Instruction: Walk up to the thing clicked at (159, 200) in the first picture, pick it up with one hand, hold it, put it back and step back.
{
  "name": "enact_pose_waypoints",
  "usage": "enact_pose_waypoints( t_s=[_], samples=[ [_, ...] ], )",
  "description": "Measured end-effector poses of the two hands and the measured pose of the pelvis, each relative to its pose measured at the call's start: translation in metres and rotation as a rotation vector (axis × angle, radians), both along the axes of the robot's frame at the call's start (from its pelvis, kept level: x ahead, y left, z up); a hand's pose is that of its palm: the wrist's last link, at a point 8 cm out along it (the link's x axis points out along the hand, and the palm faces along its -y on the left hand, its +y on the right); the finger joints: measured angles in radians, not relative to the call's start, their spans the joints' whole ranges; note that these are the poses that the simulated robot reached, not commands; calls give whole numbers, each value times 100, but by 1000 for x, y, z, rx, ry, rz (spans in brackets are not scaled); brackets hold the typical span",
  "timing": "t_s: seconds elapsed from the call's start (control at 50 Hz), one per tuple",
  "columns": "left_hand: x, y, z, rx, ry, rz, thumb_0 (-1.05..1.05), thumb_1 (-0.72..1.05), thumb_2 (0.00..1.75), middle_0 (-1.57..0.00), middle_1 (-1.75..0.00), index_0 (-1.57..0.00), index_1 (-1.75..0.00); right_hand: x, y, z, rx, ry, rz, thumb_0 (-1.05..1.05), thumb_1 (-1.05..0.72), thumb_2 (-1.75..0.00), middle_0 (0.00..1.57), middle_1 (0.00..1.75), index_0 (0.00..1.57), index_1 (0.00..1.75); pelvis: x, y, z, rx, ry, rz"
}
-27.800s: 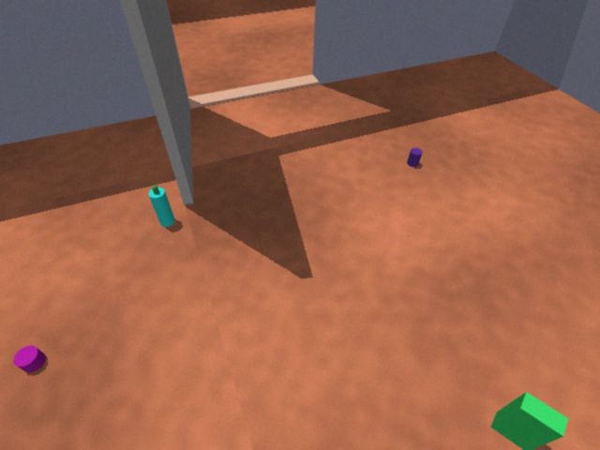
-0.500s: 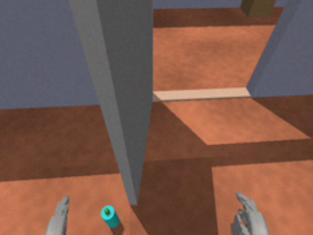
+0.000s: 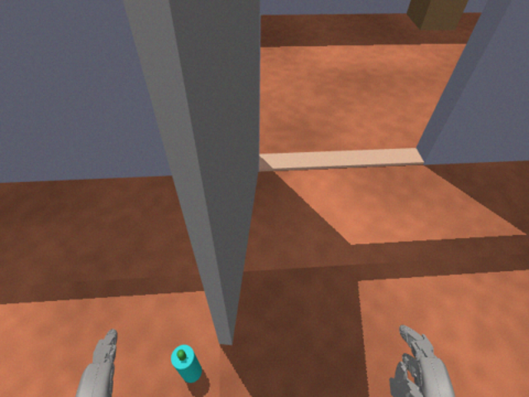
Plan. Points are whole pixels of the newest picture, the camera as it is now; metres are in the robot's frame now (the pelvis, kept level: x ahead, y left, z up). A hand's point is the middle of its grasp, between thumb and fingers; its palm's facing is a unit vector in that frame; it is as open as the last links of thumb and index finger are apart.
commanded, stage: stand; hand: left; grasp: from the side
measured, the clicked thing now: (186, 363) +0.34 +0.23 -0.61
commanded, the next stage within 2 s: none
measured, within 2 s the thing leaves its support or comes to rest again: neither
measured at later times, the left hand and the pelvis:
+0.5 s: hand out of the picture +0.11 +0.24 -0.11, palm faces -0.02 -0.94 -0.34, open 8.1 cm; pelvis +0.00 +0.01 +0.03, yaw +0 degrees
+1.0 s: hand out of the picture +0.03 +0.25 -0.10, palm faces -0.01 -0.94 -0.34, open 7.4 cm; pelvis -0.02 +0.01 +0.06, yaw +0 degrees
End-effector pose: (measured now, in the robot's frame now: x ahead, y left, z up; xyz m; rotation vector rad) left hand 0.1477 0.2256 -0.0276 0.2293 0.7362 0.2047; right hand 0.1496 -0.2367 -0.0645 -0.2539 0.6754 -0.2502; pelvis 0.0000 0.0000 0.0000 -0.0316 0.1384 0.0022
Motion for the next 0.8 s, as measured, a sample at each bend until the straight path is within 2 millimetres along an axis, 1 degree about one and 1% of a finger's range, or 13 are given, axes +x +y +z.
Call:
enact_pose_waypoints(
  t_s=[0.04,0.1,0.22,0.24,0.3,0.36,0.42,0.46,0.54,0.64,0.72,0.8],
  samples=[
    [0,0,0,1,0,0,-1,-53,7,-8,-9,-9,-9,0,0,0,0,0,0,1,-91,-90,21,30,21,30,0,0,0,0,1,0],
    [-1,1,0,3,3,-1,-1,-43,18,-12,-16,-13,-15,-1,1,0,0,0,-1,1,-91,-90,21,30,21,30,0,0,0,0,3,0],
    [0,1,0,3,3,-2,-1,-9,51,-17,-25,-18,-25,-1,1,-1,0,0,-3,1,-91,-90,21,30,21,30,0,1,0,-1,2,0],
    [1,2,-3,15,-4,-25,-1,-2,56,-18,-26,-18,-25,-1,1,-3,-15,20,24,1,-91,-90,21,30,21,30,-1,1,0,2,-13,0],
    [1,12,-21,40,29,-99,-1,20,69,-19,-28,-19,-27,-7,-5,-14,-45,173,127,1,-90,-90,21,30,21,30,-5,0,5,18,-59,0],
    [-8,27,-35,39,102,-106,0,42,78,-20,-29,-20,-29,-18,-17,-17,-36,273,125,1,-90,-90,21,30,21,30,-7,1,11,30,-89,1],
    [-24,43,-43,43,177,-79,0,60,83,-20,-29,-20,-29,-33,-29,-14,-35,327,90,1,-90,-90,21,30,21,30,-7,3,17,33,-109,0],
    [-37,51,-47,47,232,-60,0,69,85,-20,-29,-21,-29,-43,-36,-11,-38,362,67,1,-91,-90,21,30,21,30,-6,5,21,32,-119,-1],
    [-62,64,-50,49,332,-21,0,81,88,-20,-30,-20,-30,-64,-43,-9,-38,433,30,1,-91,-90,21,30,21,30,-4,8,31,29,-137,-2],
    [-88,71,-48,45,424,21,0,87,89,-20,-30,-20,-30,-83,-41,-8,-18,500,5,1,-91,-90,21,30,21,30,-3,11,41,32,-163,-1],
    [-102,72,-46,39,470,40,1,89,89,-20,-30,-20,-30,-93,-35,-8,4,532,-2,1,-91,-90,21,30,21,30,-5,12,47,34,-183,0],
    [-110,72,-43,36,492,51,1,90,89,-20,-30,-20,-30,-99,-31,-9,23,546,-4,1,-91,-90,21,30,21,30,-9,12,51,38,-199,-1]
  ],
)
